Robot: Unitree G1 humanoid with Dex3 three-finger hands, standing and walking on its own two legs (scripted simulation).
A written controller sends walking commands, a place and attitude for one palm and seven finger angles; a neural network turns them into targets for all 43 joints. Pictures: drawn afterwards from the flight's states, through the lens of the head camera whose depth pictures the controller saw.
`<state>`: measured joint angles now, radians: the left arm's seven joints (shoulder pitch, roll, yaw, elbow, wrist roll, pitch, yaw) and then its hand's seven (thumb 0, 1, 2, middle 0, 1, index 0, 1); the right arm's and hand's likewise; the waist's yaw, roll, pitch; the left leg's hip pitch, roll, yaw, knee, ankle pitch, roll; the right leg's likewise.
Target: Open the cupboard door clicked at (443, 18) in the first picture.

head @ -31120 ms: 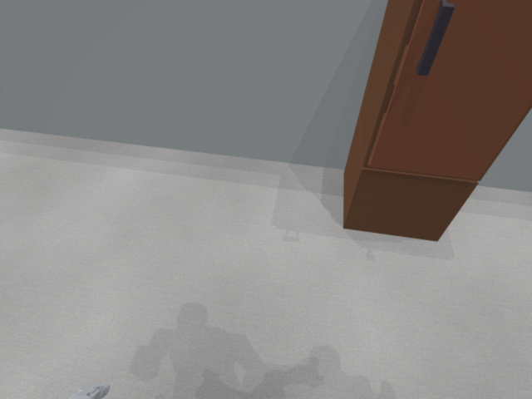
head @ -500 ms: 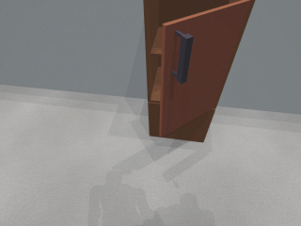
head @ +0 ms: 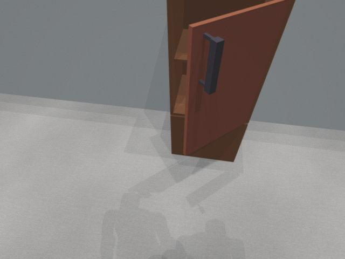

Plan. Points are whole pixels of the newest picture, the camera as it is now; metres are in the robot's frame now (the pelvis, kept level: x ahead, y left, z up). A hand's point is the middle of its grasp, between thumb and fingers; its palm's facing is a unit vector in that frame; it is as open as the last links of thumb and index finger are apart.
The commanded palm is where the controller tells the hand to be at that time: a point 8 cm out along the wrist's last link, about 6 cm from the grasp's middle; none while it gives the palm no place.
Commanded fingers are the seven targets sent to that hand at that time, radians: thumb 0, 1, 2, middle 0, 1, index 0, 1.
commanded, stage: walk to a spot facing it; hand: left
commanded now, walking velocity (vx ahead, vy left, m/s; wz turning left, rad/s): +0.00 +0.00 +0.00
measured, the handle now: (208, 64) +0.61 -0.08 +0.14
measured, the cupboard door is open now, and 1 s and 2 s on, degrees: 42 42 42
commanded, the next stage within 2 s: none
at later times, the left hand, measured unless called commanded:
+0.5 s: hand out of the picture +0.02 +0.19 -0.19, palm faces -0.04 -0.98 -0.20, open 7.4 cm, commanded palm none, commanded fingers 0.00 0.90 0.90 -0.20 -0.30 -0.20 -0.30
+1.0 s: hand out of the picture +0.12 +0.13 -0.16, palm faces -0.38 -0.88 -0.27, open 7.4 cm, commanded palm none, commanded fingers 0.00 0.90 0.90 -0.20 -0.30 -0.20 -0.30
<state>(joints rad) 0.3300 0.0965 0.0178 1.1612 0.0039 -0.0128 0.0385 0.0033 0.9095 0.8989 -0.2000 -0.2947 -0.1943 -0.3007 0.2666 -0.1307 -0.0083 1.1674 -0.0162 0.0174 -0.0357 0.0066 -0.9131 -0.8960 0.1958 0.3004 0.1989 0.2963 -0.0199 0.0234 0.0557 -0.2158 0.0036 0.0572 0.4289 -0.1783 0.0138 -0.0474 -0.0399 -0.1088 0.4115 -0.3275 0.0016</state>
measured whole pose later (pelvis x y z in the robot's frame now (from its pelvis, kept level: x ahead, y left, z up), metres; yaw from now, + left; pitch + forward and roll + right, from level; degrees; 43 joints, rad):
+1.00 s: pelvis -0.01 -0.03 +0.00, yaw -26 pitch +1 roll +2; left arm 0.22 0.17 0.07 0.95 0.02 0.03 0.01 0.00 0.91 0.90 -0.20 -0.30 -0.20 -0.30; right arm 0.07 -0.24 -0.08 0.90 -0.01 0.06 -0.02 0.01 -0.91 -0.90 0.20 0.30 0.20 0.30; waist 0.01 0.02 0.13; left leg -0.48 0.04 0.01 1.02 -0.43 -0.07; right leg -0.26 0.04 0.11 0.50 -0.26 -0.04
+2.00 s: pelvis +0.06 -0.04 -0.01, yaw -63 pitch +1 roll -2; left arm 0.15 0.25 0.09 0.90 0.02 0.07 -0.03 0.01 0.91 0.90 -0.20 -0.29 -0.20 -0.30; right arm 0.20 -0.19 -0.02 0.86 -0.03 0.02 -0.03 0.01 -0.91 -0.90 0.20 0.30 0.20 0.30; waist 0.01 -0.04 0.11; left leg -0.28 0.09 0.08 0.57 -0.30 -0.01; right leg -0.46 0.02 0.02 1.08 -0.50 0.05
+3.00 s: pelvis +0.07 -0.37 -0.02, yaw -95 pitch +2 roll +1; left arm 0.04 0.22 0.07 0.90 0.03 -0.05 -0.04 0.01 0.91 0.90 -0.20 -0.29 -0.19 -0.30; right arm 0.45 -0.19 -0.03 1.06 -0.02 0.00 0.01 0.01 -0.91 -0.90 0.20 0.30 0.20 0.30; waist -0.07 0.01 0.09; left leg -0.15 0.17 0.20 0.79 -0.48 -0.06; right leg -0.41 -0.03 -0.10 0.64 -0.27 -0.05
